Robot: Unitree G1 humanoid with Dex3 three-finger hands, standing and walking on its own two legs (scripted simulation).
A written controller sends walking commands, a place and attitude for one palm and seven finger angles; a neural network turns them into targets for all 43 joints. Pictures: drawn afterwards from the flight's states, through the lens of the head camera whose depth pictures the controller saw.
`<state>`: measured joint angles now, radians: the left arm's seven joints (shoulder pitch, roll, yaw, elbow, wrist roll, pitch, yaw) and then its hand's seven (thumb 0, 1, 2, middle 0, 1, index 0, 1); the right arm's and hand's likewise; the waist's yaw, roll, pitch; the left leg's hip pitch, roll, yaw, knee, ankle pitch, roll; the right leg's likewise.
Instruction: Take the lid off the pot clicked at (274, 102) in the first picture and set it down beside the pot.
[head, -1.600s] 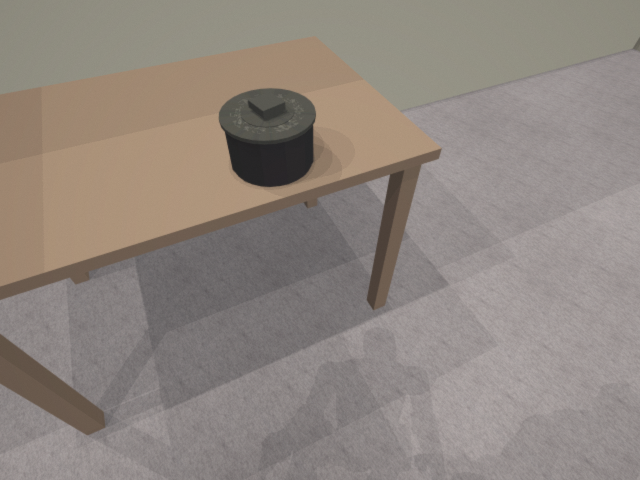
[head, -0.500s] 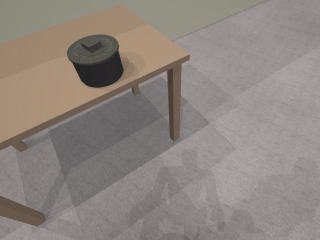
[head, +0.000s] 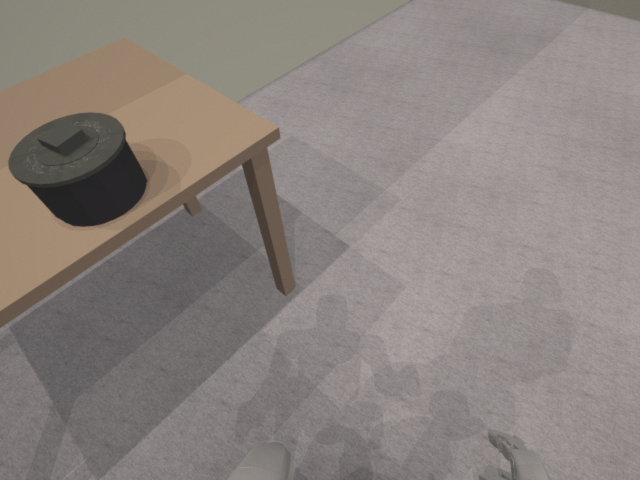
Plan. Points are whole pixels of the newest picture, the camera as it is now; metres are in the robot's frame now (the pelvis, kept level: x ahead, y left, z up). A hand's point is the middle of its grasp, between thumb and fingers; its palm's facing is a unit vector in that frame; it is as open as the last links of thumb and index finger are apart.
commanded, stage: walk to a spot facing it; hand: left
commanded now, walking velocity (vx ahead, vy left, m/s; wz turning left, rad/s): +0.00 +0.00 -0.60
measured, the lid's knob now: (62, 137) +0.57 +0.52 +0.07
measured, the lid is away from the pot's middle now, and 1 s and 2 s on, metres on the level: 0.00 0.00 0.00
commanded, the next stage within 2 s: turn to face it in 1.66 s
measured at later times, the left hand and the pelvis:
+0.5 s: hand (153, 439) +0.17 +0.29 -0.17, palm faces -0.22 -0.93 -0.28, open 7.4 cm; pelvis +0.04 +0.08 -0.01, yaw -17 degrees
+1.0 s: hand (277, 383) +0.27 +0.12 -0.15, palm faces -0.59 -0.77 -0.24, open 7.4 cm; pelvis +0.06 +0.03 -0.01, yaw -36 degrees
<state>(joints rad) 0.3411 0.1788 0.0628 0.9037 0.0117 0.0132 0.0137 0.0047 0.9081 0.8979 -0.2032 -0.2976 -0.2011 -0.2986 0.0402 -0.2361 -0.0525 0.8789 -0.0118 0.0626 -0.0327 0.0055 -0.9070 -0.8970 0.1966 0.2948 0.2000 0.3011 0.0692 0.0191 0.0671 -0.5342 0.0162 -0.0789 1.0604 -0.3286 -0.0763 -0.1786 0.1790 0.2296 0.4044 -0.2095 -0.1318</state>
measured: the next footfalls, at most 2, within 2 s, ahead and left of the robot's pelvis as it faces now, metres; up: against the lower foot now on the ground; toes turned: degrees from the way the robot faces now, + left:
left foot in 0.38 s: +0.08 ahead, +0.18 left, +0.00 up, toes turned -18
right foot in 0.84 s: +0.04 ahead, -0.09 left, +0.00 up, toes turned -34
